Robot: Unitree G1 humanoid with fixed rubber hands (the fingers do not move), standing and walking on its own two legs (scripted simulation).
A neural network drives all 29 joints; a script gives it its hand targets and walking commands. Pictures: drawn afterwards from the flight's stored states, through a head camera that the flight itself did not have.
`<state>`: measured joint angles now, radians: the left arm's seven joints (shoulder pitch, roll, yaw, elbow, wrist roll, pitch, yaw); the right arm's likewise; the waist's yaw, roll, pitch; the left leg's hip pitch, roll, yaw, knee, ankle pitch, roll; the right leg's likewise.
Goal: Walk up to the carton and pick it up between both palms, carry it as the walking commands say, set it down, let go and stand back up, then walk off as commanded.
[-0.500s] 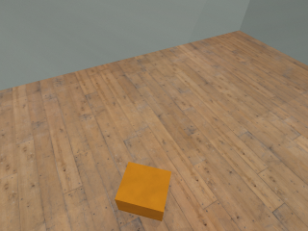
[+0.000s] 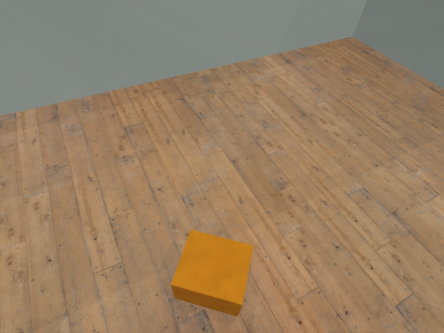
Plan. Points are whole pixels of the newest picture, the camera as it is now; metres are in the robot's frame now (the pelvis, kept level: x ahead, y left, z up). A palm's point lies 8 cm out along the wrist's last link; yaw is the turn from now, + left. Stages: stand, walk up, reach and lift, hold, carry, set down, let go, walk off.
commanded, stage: walk up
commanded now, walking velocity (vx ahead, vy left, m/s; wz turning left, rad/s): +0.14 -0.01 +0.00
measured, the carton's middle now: (213, 272) +0.47 +0.01 -0.68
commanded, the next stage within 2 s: none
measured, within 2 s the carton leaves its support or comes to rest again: neither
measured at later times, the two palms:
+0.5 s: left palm out of the picture +0.05 +0.16 -0.13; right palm out of the picture -0.02 -0.26 -0.16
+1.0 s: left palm out of the picture +0.00 +0.14 -0.14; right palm out of the picture -0.03 -0.26 -0.15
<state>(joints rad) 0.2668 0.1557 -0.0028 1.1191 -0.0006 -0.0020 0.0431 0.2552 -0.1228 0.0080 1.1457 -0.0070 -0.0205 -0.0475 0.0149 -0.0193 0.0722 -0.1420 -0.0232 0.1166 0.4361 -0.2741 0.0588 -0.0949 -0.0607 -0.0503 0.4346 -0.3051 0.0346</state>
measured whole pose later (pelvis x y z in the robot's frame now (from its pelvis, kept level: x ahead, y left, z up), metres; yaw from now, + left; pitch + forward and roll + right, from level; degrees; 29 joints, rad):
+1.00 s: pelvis +0.02 -0.06 +0.01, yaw -1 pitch -2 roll +0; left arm 0.29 0.11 0.01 1.17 0.01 -0.02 0.03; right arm 0.32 -0.11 0.00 1.20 -0.01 0.00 -0.04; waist 0.01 0.01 0.05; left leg -0.06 0.07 0.10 0.35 -0.26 -0.04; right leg -0.17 0.00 -0.12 0.37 -0.17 -0.04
